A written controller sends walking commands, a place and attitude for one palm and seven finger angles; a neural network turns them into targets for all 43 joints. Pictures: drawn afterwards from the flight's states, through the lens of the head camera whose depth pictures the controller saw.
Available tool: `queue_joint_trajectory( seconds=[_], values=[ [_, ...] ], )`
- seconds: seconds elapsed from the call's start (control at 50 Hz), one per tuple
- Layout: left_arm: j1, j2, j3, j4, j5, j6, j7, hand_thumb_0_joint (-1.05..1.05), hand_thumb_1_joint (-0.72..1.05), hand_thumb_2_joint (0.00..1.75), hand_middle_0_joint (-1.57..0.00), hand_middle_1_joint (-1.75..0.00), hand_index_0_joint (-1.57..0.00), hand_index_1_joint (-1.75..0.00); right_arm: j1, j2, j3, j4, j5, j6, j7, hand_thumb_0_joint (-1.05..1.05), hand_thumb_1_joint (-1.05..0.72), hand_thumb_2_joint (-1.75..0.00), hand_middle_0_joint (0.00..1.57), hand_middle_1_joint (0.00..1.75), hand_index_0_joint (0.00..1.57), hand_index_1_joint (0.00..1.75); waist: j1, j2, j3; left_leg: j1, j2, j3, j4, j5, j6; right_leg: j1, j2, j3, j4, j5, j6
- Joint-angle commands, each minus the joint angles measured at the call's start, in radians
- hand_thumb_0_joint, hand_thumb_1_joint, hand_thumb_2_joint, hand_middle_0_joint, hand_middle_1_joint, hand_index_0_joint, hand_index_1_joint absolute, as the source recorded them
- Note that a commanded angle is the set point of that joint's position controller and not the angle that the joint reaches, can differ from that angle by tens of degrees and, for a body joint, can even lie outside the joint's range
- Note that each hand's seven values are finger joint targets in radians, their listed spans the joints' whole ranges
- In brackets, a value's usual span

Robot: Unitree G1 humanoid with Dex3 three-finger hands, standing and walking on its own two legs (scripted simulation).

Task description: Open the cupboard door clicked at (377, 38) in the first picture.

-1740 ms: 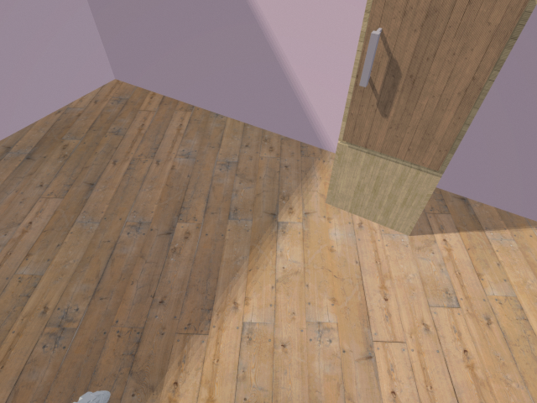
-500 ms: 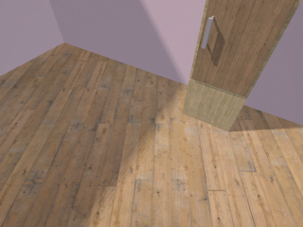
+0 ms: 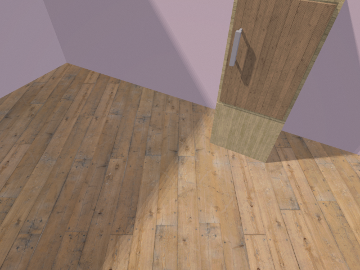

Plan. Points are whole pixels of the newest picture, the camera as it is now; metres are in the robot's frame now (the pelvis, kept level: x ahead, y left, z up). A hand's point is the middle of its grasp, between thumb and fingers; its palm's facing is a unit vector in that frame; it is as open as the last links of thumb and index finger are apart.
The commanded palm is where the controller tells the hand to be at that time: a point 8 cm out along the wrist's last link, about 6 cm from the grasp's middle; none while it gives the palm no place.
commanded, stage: walk to a spot facing it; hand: left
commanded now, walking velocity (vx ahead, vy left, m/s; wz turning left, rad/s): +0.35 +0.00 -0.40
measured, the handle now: (236, 47) +1.12 -0.20 +0.02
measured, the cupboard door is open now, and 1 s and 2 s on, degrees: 0 0 0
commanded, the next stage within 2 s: turn to face it in 0.46 s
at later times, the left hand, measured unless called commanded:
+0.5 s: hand out of the picture +0.08 +0.15 -0.17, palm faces -0.06 -0.99 -0.14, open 7.4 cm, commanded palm none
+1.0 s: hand (138, 176) +0.45 +0.18 -0.17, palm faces -0.33 -0.92 -0.19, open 7.4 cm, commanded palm none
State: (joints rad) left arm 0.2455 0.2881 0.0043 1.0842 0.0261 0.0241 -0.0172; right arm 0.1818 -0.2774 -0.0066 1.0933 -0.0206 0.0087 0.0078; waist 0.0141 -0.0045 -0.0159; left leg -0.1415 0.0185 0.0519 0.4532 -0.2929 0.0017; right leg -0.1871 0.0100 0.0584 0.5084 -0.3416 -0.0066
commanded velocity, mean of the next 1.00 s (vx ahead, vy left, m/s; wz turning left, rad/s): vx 0.20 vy -0.02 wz -0.26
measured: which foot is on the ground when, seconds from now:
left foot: down 0.00-0.14, up 0.16-0.56, down 0.58-1.00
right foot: down 0.00-0.58, up 0.60-1.00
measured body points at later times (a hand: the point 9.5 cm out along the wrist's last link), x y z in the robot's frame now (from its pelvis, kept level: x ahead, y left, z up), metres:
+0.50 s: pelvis +0.16 -0.01 -0.01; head +0.19 -0.01 +0.44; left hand +0.08 +0.20 -0.16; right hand +0.23 -0.25 -0.15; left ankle +0.31 +0.09 -0.70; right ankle +0.02 -0.11 -0.74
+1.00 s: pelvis +0.30 +0.04 +0.00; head +0.32 +0.04 +0.45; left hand +0.47 +0.23 -0.15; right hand +0.23 -0.19 -0.15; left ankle +0.34 +0.07 -0.74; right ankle +0.27 -0.11 -0.70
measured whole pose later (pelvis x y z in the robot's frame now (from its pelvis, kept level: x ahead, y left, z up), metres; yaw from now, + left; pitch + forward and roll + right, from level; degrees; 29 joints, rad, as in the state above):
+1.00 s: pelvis +0.30 +0.04 +0.00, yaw -21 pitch -1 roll -1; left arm 0.17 0.19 0.08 0.98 0.04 0.04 0.00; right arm 0.28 -0.16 -0.05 1.05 -0.03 -0.03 -0.02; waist -0.03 -0.01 0.03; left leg -0.22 0.04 0.31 0.45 -0.24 0.10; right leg -0.44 -0.09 -0.05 0.87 -0.34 0.04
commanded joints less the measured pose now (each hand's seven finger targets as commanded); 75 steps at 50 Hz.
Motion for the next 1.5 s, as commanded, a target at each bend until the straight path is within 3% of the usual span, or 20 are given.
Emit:
queue_joint_trajectory(
  seconds=[0.0,0.06,0.1,0.12,0.14,0.24,0.46,0.52,0.54,0.56,0.58,0.64,0.72,1.06,1.16,1.2,1.22,1.24,1.3,1.48],
  values=[
    [-0.013,0.067,0.035,-0.103,-0.003,-0.024,-0.01,0.0,0.9,0.9,-0.2,-0.3,-0.2,-0.3,0.069,-0.22,-0.065,-0.053,0.0,-0.03,-0.018,0.0,-0.9,-0.9,0.2,0.3,0.2,0.3,-0.029,0.158,0.16,0.003,0.301,-0.294,-0.249,-0.358,0.141,-0.283,0.007,-0.072,0.181,-0.083,-0.016],
    [-0.003,0.036,0.044,-0.125,-0.003,-0.042,-0.016,0.0,0.9,0.9,-0.2,-0.3,-0.2,-0.3,0.085,-0.183,-0.068,-0.058,-0.002,-0.045,-0.019,0.0,-0.9,-0.9,0.2,0.3,0.2,0.3,-0.021,0.15,0.138,0.026,0.314,-0.203,-0.172,-0.113,0.152,-0.257,-0.044,-0.088,0.164,-0.114,-0.011],
    [0.186,0.033,0.056,-0.062,0.001,-0.055,-0.012,0.0,0.9,0.9,-0.2,-0.3,-0.2,-0.3,0.035,-0.136,-0.058,-0.071,-0.001,-0.045,-0.018,0.0,-0.9,-0.9,0.2,0.3,0.2,0.3,0.072,0.02,0.078,-0.146,0.196,-0.025,0.128,-0.026,0.065,0.06,-0.035,-0.071,-0.057,0.023,-0.032],
    [0.32,0.137,0.081,-0.02,0.009,-0.073,0.004,0.0,0.9,0.9,-0.2,-0.3,-0.2,-0.3,0.011,-0.052,-0.043,-0.112,0.01,-0.051,-0.013,0.0,-0.9,-0.9,0.2,0.3,0.2,0.3,0.11,-0.314,0.04,-0.435,0.059,0.115,0.473,-0.151,-0.003,0.273,-0.256,0.317,-0.218,0.027,-0.111],
    [0.413,0.169,0.083,0.009,-0.01,-0.077,0.022,0.0,0.9,0.9,-0.2,-0.3,-0.2,-0.3,-0.078,-0.044,-0.033,-0.162,0.004,-0.061,-0.007,0.0,-0.9,-0.9,0.2,0.3,0.2,0.3,0.135,-0.33,0.057,-0.579,0.023,0.064,0.621,-0.291,-0.012,0.309,-0.385,0.545,-0.292,0.186,-0.187],
    [0.286,0.035,0.054,-0.017,-0.004,-0.092,0.036,0.0,0.9,0.9,-0.2,-0.3,-0.2,-0.3,-0.057,-0.004,-0.047,-0.113,-0.003,-0.06,0.002,0.0,-0.9,-0.9,0.2,0.3,0.2,0.3,0.036,-0.038,0.123,-0.556,0.106,-0.009,0.678,-0.057,-0.023,0.162,-0.286,0.304,-0.272,0.282,-0.211],
    [0.278,0.002,0.053,0.028,0.002,-0.101,0.056,0.0,0.9,0.9,-0.2,-0.3,-0.2,-0.3,-0.125,0.065,-0.045,-0.165,0.013,-0.062,0.02,0.0,-0.9,-0.9,0.2,0.3,0.2,0.3,0.011,-0.14,0.16,-0.342,0.067,0.063,0.266,0.131,-0.01,0.077,-0.2,0.093,-0.263,0.568,-0.134],
    [0.235,0.017,0.069,0.012,-0.005,-0.097,0.055,0.0,0.9,0.9,-0.2,-0.3,-0.2,-0.3,0.116,0.013,-0.064,-0.096,0.005,-0.073,-0.007,0.0,-0.9,-0.9,0.2,0.3,0.2,0.3,-0.094,-0.096,0.042,-0.003,0.019,0.063,0.107,0.197,0.01,0.023,-0.152,0.065,0.017,0.704,-0.1],
    [0.251,-0.013,0.069,0.011,-0.01,-0.095,0.053,0.0,0.9,0.9,-0.2,-0.3,-0.2,-0.3,0.27,-0.057,-0.079,-0.055,-0.002,-0.076,-0.02,0.0,-0.9,-0.9,0.2,0.3,0.2,0.3,-0.141,0.016,-0.07,0.197,0.105,-0.023,0.079,0.264,0.02,-0.04,-0.098,0.026,0.235,0.507,-0.072],
    [0.348,-0.073,0.067,0.005,-0.025,-0.083,0.044,0.0,0.9,0.9,-0.2,-0.3,-0.2,-0.3,0.341,-0.162,-0.099,-0.043,-0.014,-0.079,-0.028,0.0,-0.9,-0.9,0.2,0.3,0.2,0.3,-0.116,0.32,-0.202,0.388,0.408,-0.383,0.007,0.419,0.112,-0.25,0.053,-0.088,0.577,-0.128,-0.022],
    [0.323,-0.074,0.06,-0.018,-0.018,-0.081,0.047,0.0,0.9,0.9,-0.2,-0.3,-0.2,-0.3,0.327,-0.167,-0.087,-0.049,0.0,-0.065,-0.031,0.0,-0.9,-0.9,0.2,0.3,0.2,0.3,-0.1,0.306,-0.216,0.297,0.491,-0.504,-0.126,0.397,0.167,-0.289,0.047,-0.021,0.778,-0.282,-0.03],
    [0.184,-0.076,0.066,-0.04,-0.003,-0.058,0.029,0.0,0.9,0.9,-0.2,-0.3,-0.2,-0.3,0.087,-0.008,-0.048,-0.107,0.004,-0.075,-0.036,0.0,-0.9,-0.9,0.2,0.3,0.2,0.3,-0.016,0.107,0.059,-0.078,0.395,-0.261,-0.201,0.272,0.143,-0.335,-0.087,-0.031,0.84,-0.072,-0.003],
    [0.215,-0.113,0.071,-0.038,0.003,-0.006,0.021,0.0,0.9,0.9,-0.2,-0.3,-0.2,-0.3,0.067,0.037,-0.038,-0.095,0.001,-0.081,-0.043,0.0,-0.9,-0.9,0.2,0.3,0.2,0.3,0.027,0.111,0.011,-0.167,0.302,-0.018,-0.19,0.378,0.126,-0.248,-0.091,-0.061,0.733,0.004,0.026],
    [-0.156,-0.065,0.067,-0.18,0.011,-0.001,-0.007,0.0,0.9,0.9,-0.2,-0.3,-0.2,-0.3,0.243,-0.06,-0.082,-0.042,-0.02,-0.053,-0.036,0.0,-0.9,-0.9,0.2,0.3,0.2,0.3,-0.093,0.062,0.07,0.046,0.399,-0.095,-0.266,-0.084,0.154,-0.298,-0.098,-0.125,0.219,-0.085,0.015],
    [-0.07,-0.077,0.062,-0.138,0.004,-0.018,-0.006,0.0,0.9,0.9,-0.2,-0.3,-0.2,-0.3,0.252,-0.056,-0.078,-0.02,-0.015,-0.048,-0.032,0.0,-0.9,-0.9,0.2,0.3,0.2,0.3,-0.049,0.062,0.004,0.016,0.345,0.015,-0.117,0.056,0.085,-0.067,-0.047,-0.192,-0.053,0.041,-0.011],
    [0.057,-0.013,0.074,-0.087,0.005,-0.03,0.009,0.0,0.9,0.9,-0.2,-0.3,-0.2,-0.3,0.214,-0.016,-0.068,-0.034,0.0,-0.051,-0.024,0.0,-0.9,-0.9,0.2,0.3,0.2,0.3,0.014,-0.053,-0.05,-0.192,0.26,0.151,0.095,0.072,0.018,0.22,-0.162,-0.054,-0.165,0.045,-0.083],
    [0.142,0.061,0.086,-0.055,0.006,-0.037,0.024,0.0,0.9,0.9,-0.2,-0.3,-0.2,-0.3,0.157,0.046,-0.047,-0.072,0.005,-0.052,-0.018,0.0,-0.9,-0.9,0.2,0.3,0.2,0.3,0.049,-0.246,-0.038,-0.416,0.137,0.254,0.287,-0.145,-0.026,0.346,-0.323,0.174,-0.221,0.093,-0.17],
    [0.213,0.083,0.09,-0.029,-0.004,-0.038,0.034,0.0,0.9,0.9,-0.2,-0.3,-0.2,-0.3,0.042,0.034,-0.044,-0.112,-0.002,-0.041,-0.014,0.0,-0.9,-0.9,0.2,0.3,0.2,0.3,0.095,-0.202,0.026,-0.552,0.092,0.173,0.478,-0.339,-0.035,0.324,-0.405,0.279,-0.276,0.116,-0.25],
    [0.123,0.021,0.077,-0.029,-0.002,-0.053,0.049,0.0,0.9,0.9,-0.2,-0.3,-0.2,-0.3,0.038,0.049,-0.056,-0.106,-0.009,-0.032,-0.005,0.0,-0.9,-0.9,0.2,0.3,0.2,0.3,0.031,-0.104,0.117,-0.575,0.143,0.04,0.603,-0.205,-0.024,0.193,-0.339,0.148,-0.285,0.071,-0.216],
    [0.059,0.032,0.067,-0.01,-0.003,-0.08,0.03,0.0,0.9,0.9,-0.2,-0.3,-0.2,-0.3,0.171,0.063,-0.057,-0.081,-0.011,-0.049,0.004,0.0,-0.9,-0.9,0.2,0.3,0.2,0.3,-0.08,-0.083,0.111,-0.138,0.056,0.143,0.165,0.053,-0.02,-0.025,-0.208,-0.06,-0.134,0.289,-0.126]
  ],
)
